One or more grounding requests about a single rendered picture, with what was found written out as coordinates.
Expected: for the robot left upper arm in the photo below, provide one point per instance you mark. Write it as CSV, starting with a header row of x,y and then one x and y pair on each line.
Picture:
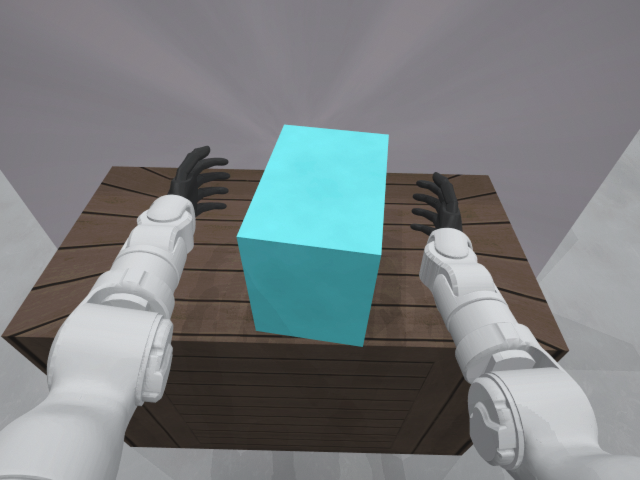
x,y
110,361

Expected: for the pedestal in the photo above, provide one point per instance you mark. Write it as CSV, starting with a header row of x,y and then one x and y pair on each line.
x,y
232,387

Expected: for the robot left forearm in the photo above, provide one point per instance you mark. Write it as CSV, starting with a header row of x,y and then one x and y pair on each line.
x,y
147,269

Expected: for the robot right hand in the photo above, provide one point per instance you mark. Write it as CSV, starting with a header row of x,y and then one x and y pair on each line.
x,y
446,206

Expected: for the carton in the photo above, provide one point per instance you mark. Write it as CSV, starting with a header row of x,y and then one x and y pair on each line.
x,y
311,240

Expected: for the robot right upper arm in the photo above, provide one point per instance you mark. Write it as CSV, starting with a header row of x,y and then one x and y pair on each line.
x,y
537,425

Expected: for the robot right forearm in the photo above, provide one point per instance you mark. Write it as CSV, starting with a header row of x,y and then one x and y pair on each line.
x,y
486,334

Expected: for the robot left hand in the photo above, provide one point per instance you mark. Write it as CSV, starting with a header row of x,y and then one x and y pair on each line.
x,y
188,179

